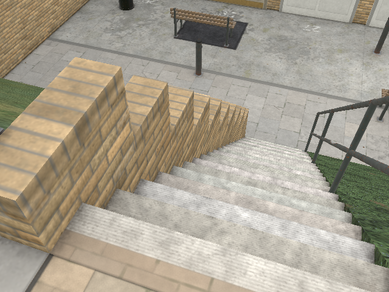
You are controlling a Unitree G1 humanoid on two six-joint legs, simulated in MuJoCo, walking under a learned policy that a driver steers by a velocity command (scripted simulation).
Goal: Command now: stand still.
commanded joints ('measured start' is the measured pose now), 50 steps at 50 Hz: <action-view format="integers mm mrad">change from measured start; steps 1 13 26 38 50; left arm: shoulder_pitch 12 44 89 141 -4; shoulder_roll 113 97 74 78 67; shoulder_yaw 24 19 10 18 27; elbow -18 63 117 117 -20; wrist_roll -1 -3 -3 -26 -51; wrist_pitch -8 -3 -2 -22 -116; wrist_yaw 4 11 15 18 -30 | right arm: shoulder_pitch -7 4 21 60 412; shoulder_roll -103 -91 -73 -60 -100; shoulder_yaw -20 -13 -2 -3 -26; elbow -16 90 158 170 233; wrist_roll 2 6 7 26 7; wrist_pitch -12 -9 -6 -35 -129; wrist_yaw -7 -14 -16 -17 30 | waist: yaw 3 1 -1 3 -105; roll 5 0 3 -19 132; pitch -19 -6 8 127 44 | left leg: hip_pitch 22 30 22 -153 467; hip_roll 48 44 39 33 382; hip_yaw -53 -38 -26 -38 -571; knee -83 -93 -101 -54 -239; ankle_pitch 158 170 154 -421 131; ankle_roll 19 17 14 77 278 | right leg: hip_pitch -28 -25 -32 -148 -753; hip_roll -33 -19 -11 -42 14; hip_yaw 36 24 19 105 83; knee -92 -104 -111 -115 745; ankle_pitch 138 148 136 -453 -218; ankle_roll -22 -21 -24 -119 -70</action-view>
